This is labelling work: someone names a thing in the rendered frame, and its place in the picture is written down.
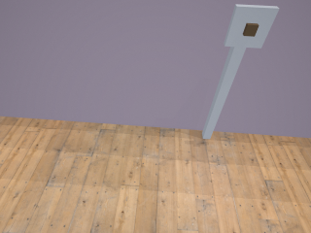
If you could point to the panel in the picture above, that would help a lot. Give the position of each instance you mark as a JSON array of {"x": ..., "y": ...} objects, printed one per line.
[{"x": 234, "y": 38}]

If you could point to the button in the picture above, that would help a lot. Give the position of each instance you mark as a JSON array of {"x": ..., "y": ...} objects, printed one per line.
[{"x": 250, "y": 29}]

